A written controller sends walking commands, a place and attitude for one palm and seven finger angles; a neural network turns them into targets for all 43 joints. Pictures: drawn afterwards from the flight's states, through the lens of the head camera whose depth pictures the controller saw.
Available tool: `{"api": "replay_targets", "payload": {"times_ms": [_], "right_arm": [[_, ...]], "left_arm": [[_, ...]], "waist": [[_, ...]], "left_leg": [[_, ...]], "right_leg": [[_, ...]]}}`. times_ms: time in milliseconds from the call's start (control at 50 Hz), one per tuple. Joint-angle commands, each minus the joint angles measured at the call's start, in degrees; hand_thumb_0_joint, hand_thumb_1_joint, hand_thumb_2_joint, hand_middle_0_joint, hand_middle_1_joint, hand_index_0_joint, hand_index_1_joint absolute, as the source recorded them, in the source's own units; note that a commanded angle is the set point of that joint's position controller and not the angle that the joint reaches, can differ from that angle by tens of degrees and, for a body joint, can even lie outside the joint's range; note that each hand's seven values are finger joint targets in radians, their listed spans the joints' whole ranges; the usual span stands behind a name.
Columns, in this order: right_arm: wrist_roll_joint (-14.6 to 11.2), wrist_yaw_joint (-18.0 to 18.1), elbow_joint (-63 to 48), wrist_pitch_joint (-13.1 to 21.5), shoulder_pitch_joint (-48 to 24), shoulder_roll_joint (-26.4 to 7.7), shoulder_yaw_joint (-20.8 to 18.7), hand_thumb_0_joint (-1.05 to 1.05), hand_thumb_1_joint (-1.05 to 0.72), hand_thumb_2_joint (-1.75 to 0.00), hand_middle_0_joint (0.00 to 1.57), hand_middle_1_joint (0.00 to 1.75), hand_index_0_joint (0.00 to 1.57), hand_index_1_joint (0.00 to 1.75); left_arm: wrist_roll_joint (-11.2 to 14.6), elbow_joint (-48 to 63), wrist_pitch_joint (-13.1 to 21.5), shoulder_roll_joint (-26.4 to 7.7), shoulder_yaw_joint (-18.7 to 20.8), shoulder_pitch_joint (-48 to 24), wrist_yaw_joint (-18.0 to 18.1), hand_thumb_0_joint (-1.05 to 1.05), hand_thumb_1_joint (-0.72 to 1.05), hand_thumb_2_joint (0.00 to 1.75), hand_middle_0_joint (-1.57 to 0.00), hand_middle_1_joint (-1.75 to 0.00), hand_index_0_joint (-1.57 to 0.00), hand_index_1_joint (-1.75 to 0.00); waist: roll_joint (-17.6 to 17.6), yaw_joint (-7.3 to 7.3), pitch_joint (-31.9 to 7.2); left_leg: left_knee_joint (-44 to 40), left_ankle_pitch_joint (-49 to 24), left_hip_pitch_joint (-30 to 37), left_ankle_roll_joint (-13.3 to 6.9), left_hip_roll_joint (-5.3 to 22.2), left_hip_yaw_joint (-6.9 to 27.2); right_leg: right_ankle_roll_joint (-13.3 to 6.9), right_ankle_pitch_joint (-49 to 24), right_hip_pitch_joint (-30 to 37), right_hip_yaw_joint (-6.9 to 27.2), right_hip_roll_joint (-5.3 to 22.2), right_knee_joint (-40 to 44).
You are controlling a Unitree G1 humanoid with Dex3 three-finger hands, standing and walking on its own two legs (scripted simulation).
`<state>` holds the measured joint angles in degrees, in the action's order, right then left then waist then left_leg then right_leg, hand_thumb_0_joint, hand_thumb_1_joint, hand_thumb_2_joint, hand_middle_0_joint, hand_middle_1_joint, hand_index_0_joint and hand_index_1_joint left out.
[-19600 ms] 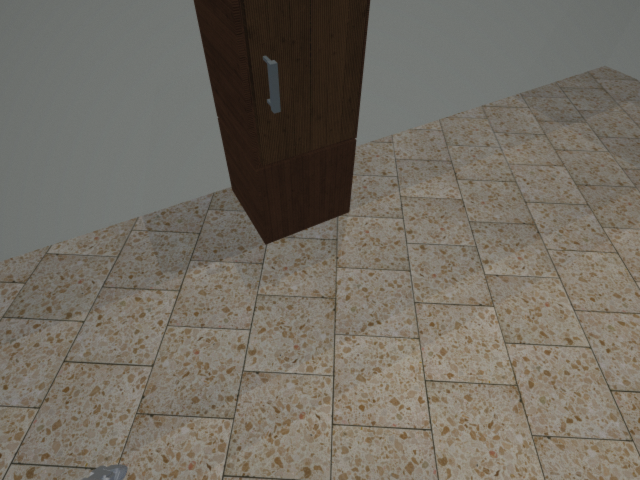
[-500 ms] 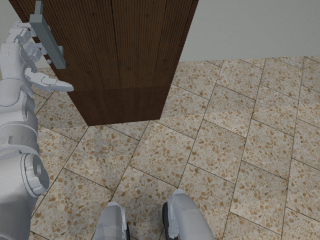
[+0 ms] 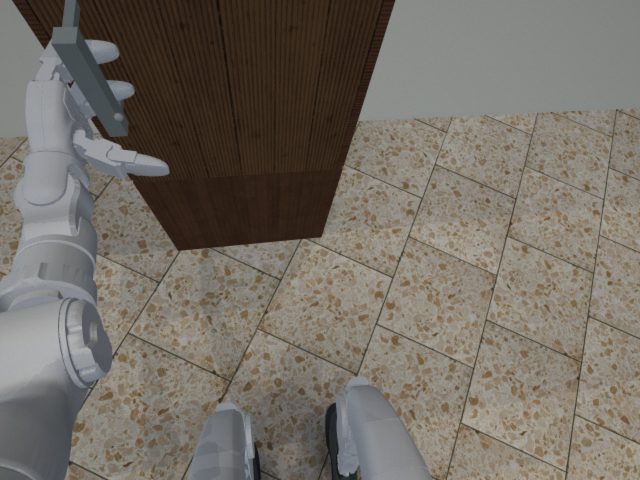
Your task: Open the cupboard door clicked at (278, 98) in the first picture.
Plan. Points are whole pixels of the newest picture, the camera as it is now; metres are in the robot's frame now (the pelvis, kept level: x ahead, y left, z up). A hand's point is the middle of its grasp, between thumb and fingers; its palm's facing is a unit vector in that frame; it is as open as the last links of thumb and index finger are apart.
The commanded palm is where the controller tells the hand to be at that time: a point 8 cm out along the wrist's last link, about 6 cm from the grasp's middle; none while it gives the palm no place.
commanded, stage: slide the fingers in behind the handle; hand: left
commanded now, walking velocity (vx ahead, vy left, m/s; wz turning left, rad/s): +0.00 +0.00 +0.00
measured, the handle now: (97, 75) +0.59 +0.21 +0.05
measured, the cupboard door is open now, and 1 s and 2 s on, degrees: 0 0 38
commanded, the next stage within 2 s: close the thumb around the handle in 0.24 s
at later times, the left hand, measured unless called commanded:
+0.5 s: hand (115, 119) +0.53 +0.19 +0.05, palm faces +0.02 -1.00 -0.02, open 13.4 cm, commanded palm +0.50 +0.22 +0.05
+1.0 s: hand (115, 117) +0.53 +0.19 +0.05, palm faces +0.02 -1.00 -0.01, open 5.8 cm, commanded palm +0.50 +0.23 +0.05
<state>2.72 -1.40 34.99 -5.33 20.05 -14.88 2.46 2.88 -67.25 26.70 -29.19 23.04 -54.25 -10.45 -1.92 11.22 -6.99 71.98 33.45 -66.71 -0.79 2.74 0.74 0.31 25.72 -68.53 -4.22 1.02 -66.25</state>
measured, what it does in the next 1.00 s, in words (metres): stands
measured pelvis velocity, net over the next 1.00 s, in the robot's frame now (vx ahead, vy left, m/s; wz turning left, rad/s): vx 0.00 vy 0.01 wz -0.01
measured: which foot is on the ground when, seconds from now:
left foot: down 0.00-1.00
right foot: down 0.00-1.00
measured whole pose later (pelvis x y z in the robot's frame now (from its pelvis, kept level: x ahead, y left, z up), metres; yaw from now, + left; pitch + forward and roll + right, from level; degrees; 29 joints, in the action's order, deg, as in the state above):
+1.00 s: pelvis +0.00 +0.01 +0.00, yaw -1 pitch +28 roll -4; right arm 2.5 -1.1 34.7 -5.4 20.2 -14.7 2.9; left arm 3.4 -66.8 26.4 -29.1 24.3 -53.7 -12.1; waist -2.0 11.4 -7.1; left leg 72.3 33.7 -66.5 -1.4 2.8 0.2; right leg 1.0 25.4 -68.4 -3.5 0.8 -66.0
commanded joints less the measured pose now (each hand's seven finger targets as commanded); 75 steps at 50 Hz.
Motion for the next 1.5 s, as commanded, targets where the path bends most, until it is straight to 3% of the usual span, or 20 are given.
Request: {"api": "replay_targets", "payload": {"times_ms": [0,20,60,120,160,220,320,420,640,680,740,800,820,880,900,1000,1040,1140,1320,1480], "right_arm": [[-0.09,0.64,-2.05,0.09,11.55,-10.61,-3.74,0.00,-0.90,-0.90,0.20,0.30,0.20,0.30],[-0.06,0.60,-2.20,0.10,11.49,-10.48,-3.82,0.00,-0.90,-0.90,0.20,0.30,0.20,0.30],[-0.20,0.55,-2.15,0.13,11.39,-10.35,-3.84,0.00,-0.90,-0.90,0.20,0.30,0.20,0.30],[-0.15,0.62,-2.27,0.15,11.36,-10.44,-3.70,0.00,-0.90,-0.90,0.20,0.30,0.20,0.30],[-0.07,0.43,-2.23,0.32,11.31,-10.19,-3.78,0.00,-0.90,-0.90,0.20,0.30,0.20,0.30],[-0.08,0.43,-2.57,0.28,11.44,-10.27,-3.92,0.00,-0.90,-0.90,0.20,0.30,0.20,0.30],[-0.36,0.65,-2.29,0.22,11.19,-10.36,-3.77,0.00,-0.90,-0.90,0.20,0.30,0.20,0.30],[-0.16,0.65,-2.56,0.39,11.22,-10.34,-3.84,0.00,-0.90,-0.90,0.20,0.30,0.20,0.30],[-0.32,0.56,-2.60,0.28,10.75,-10.52,-3.85,0.00,-0.90,-0.90,0.20,0.30,0.20,0.30],[-0.23,0.78,-2.74,0.28,10.74,-10.72,-3.75,0.00,-0.90,-0.90,0.20,0.30,0.20,0.30],[-0.22,0.76,-2.36,0.30,10.74,-10.64,-3.74,0.00,-0.90,-0.90,0.20,0.30,0.20,0.30],[-0.12,0.85,-2.59,0.32,11.11,-10.85,-3.70,0.00,-0.90,-0.90,0.20,0.30,0.20,0.30],[-0.19,0.74,-2.60,0.36,10.80,-10.58,-3.64,0.00,-0.90,-0.90,0.20,0.30,0.20,0.30],[-0.03,0.85,-2.58,0.42,11.32,-11.01,-3.67,0.00,-0.90,-0.90,0.20,0.30,0.20,0.30],[-0.14,0.76,-2.64,0.43,11.13,-10.71,-3.69,0.00,-0.90,-0.90,0.20,0.30,0.20,0.30],[-0.19,0.68,-2.79,0.27,11.23,-10.67,-3.75,0.00,-0.90,-0.90,0.20,0.30,0.20,0.30],[-0.24,0.65,-2.62,0.34,10.97,-10.46,-3.57,0.00,-0.90,-0.90,0.20,0.30,0.20,0.30],[-0.09,0.81,-2.30,0.41,11.33,-10.65,-3.61,0.00,-0.90,-0.90,0.20,0.30,0.20,0.30],[-0.94,0.08,-4.87,0.29,9.88,-9.96,-4.18,0.00,-0.90,-0.90,0.20,0.30,0.20,0.30],[-2.59,-0.87,-8.68,1.17,6.60,-8.66,-5.35,0.00,-0.90,-0.90,0.20,0.30,0.20,0.30]], "left_arm": [[0.31,12.95,3.19,-11.97,0.17,-25.93,-1.21,0.00,-0.50,0.30,-0.30,-1.20,-0.30,-1.20],[0.51,12.87,3.15,-12.18,0.91,-24.74,-1.34,0.00,-0.50,0.30,-0.30,-1.20,-0.30,-1.20],[0.98,11.82,2.78,-10.81,0.29,-22.82,-1.55,0.00,-0.50,0.30,-0.30,-1.20,-0.30,-1.20],[0.58,12.30,3.17,-12.39,1.07,-23.15,-1.47,0.00,-0.50,0.30,-0.30,-1.20,-0.30,-1.20],[0.88,13.34,3.39,-10.49,-0.14,-23.82,-1.33,0.00,-0.50,0.30,-0.30,-1.20,-0.30,-1.20],[0.99,14.54,4.03,-12.53,1.75,-21.96,-1.37,0.00,-0.50,0.30,-0.30,-1.20,-0.30,-1.20],[1.07,12.43,3.55,-12.99,1.99,-21.94,-1.55,0.00,-0.50,0.30,-0.30,-1.20,-0.30,-1.20],[1.33,13.53,4.09,-13.44,2.87,-21.66,-1.67,0.00,-0.22,0.42,-0.32,-1.23,-0.32,-1.23],[1.47,12.29,3.56,-12.20,2.04,-19.72,-1.51,0.00,0.40,0.68,-0.36,-1.30,-0.36,-1.30],[1.18,12.61,3.83,-13.64,2.78,-20.91,-1.40,0.00,0.51,0.73,-0.37,-1.31,-0.37,-1.31],[0.95,11.69,3.45,-11.41,0.80,-22.57,-1.37,0.00,0.68,0.80,-0.38,-1.33,-0.38,-1.33],[0.81,12.05,3.51,-13.60,2.52,-22.13,-1.33,0.00,0.84,0.88,-0.40,-1.34,-0.40,-1.34],[0.96,11.55,3.34,-11.26,0.70,-22.72,-1.47,0.00,0.90,0.90,-0.40,-1.35,-0.40,-1.35],[1.06,12.36,3.53,-14.24,3.04,-23.07,-1.36,0.00,0.90,0.90,-0.40,-1.35,-0.40,-1.35],[1.04,12.03,3.33,-12.55,1.82,-22.43,-1.53,0.00,0.90,0.90,-0.40,-1.35,-0.40,-1.35],[0.76,13.21,3.36,-13.73,2.55,-21.22,-1.54,0.00,0.90,0.90,-0.40,-1.35,-0.40,-1.35],[0.83,12.79,3.08,-12.20,1.20,-22.73,-1.28,0.00,0.90,0.90,-0.40,-1.35,-0.40,-1.35],[0.37,12.00,3.06,-13.48,2.05,-23.03,-0.88,0.00,0.90,0.90,-0.40,-1.35,-0.40,-1.35],[2.92,17.84,2.55,-9.75,1.53,-8.53,-2.35,0.00,0.90,0.90,-0.40,-1.35,-0.40,-1.35],[6.80,30.79,1.28,1.41,-3.78,16.63,-1.71,0.00,0.90,0.90,-0.40,-1.35,-0.40,-1.35]], "waist": [[-8.89,1.82,-32.69],[-9.60,1.07,-33.67],[-7.11,1.43,-31.96],[-8.23,0.91,-32.16],[-8.43,1.42,-31.45],[-8.48,0.29,-33.83],[-6.72,1.01,-29.95],[-8.63,0.13,-32.61],[-8.07,0.19,-29.99],[-7.46,0.39,-29.96],[-7.66,1.34,-29.39],[-9.01,0.43,-31.76],[-8.42,1.05,-30.68],[-7.51,0.74,-32.01],[-8.71,0.86,-32.33],[-8.91,0.10,-32.96],[-8.13,0.95,-29.84],[-7.77,1.12,-30.33],[-6.66,-2.85,-33.26],[-1.58,-6.49,-29.47]], "left_leg": [[-7.99,-28.63,21.22,-0.27,-1.44,2.67],[-7.78,-29.45,21.74,-0.16,-1.57,2.48],[-8.03,-28.88,20.98,-0.30,-1.45,2.33],[-8.05,-28.69,20.94,-0.19,-1.46,2.44],[-8.28,-28.59,21.35,-0.23,-1.46,2.30],[-8.21,-30.74,22.28,-0.13,-1.46,2.22],[-8.38,-28.20,19.26,-0.43,-1.48,1.85],[-8.27,-30.41,21.75,-0.01,-1.43,2.37],[-8.77,-29.37,21.83,0.26,-1.25,2.51],[-8.72,-29.15,21.52,0.07,-1.18,2.84],[-8.61,-28.46,21.88,0.23,-1.11,3.06],[-8.36,-30.33,22.77,0.43,-1.14,3.21],[-8.31,-29.44,22.25,0.35,-1.22,3.12],[-8.17,-29.58,21.80,0.17,-1.17,3.33],[-7.99,-29.90,21.93,0.18,-1.27,3.02],[-8.09,-30.60,22.23,0.27,-1.25,2.88],[-8.48,-28.22,20.84,0.07,-1.18,2.75],[-8.30,-27.99,20.73,0.00,-1.22,2.75],[-10.02,-31.18,21.67,0.07,-1.57,1.23],[-13.75,-34.43,22.08,0.04,-1.75,-0.59]], "right_leg": [[-1.39,-19.46,18.52,1.74,-2.96,5.73],[-1.48,-20.00,18.93,1.78,-2.93,5.64],[-1.26,-19.98,19.22,1.71,-3.07,6.25],[-1.39,-19.46,18.85,1.74,-3.00,5.84],[-1.30,-19.50,18.79,1.66,-3.01,6.31],[-1.43,-21.59,20.62,1.81,-3.09,5.88],[-1.21,-20.56,20.41,2.04,-3.05,6.33],[-1.49,-20.80,19.94,1.61,-3.08,5.64],[-1.41,-18.63,17.99,1.23,-3.12,6.12],[-1.52,-18.38,17.82,1.21,-3.16,5.66],[-1.35,-16.97,15.83,0.92,-3.07,5.77],[-1.50,-18.13,16.58,1.01,-3.03,5.20],[-1.40,-17.60,16.05,1.01,-3.06,5.48],[-1.53,-18.27,17.39,1.09,-3.18,5.15],[-1.38,-18.64,17.08,1.23,-3.13,5.25],[-1.44,-19.35,17.98,1.29,-3.13,5.23],[-1.30,-17.73,17.28,1.20,-3.17,5.79],[-1.30,-17.83,17.52,1.32,-3.15,5.82],[-1.48,-22.79,24.12,1.54,-3.17,6.33],[-1.52,-26.73,30.24,1.12,-3.06,8.46]]}}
